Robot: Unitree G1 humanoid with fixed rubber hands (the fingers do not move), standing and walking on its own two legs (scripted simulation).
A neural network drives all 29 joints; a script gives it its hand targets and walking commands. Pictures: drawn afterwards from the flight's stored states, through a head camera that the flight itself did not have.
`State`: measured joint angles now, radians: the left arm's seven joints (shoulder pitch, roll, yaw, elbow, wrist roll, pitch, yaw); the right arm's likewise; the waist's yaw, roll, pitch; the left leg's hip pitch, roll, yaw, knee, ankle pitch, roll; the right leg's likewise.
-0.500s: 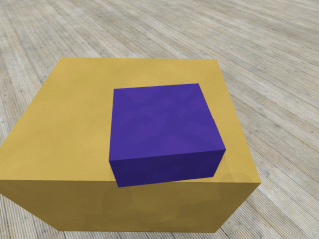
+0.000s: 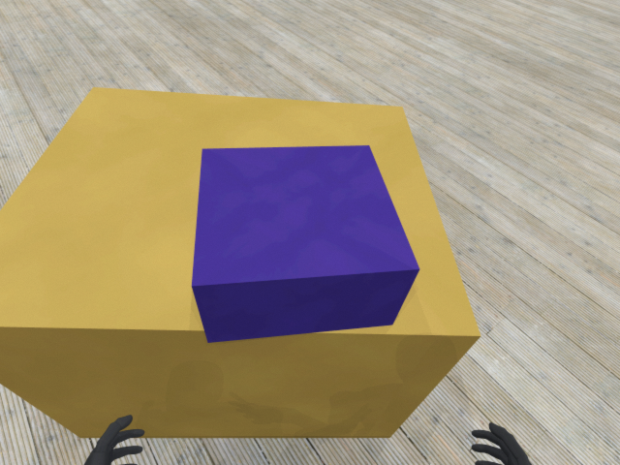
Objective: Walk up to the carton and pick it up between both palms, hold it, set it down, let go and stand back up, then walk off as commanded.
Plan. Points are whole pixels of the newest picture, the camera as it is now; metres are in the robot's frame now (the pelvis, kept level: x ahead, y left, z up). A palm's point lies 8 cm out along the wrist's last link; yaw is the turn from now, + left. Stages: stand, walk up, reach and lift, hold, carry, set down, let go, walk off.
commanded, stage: reach and lift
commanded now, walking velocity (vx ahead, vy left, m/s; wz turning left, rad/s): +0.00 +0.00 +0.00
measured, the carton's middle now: (295, 235) +0.49 +0.01 -0.02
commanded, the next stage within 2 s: none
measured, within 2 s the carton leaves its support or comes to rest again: neither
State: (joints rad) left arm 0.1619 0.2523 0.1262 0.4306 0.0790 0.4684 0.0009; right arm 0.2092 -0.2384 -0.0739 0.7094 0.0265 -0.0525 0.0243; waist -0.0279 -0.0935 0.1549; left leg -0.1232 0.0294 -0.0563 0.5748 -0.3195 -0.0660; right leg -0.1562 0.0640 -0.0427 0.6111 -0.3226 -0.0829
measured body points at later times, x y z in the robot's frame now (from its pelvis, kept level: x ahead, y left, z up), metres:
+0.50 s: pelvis -0.01 +0.04 +0.02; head -0.04 +0.05 +0.46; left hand +0.17 +0.28 -0.05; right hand +0.14 -0.22 -0.04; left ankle +0.01 +0.16 -0.73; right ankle +0.02 -0.06 -0.73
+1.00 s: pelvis +0.01 +0.05 +0.02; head -0.02 +0.06 +0.47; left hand +0.20 +0.26 -0.01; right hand +0.15 -0.24 +0.01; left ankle +0.01 +0.16 -0.73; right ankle +0.02 -0.06 -0.73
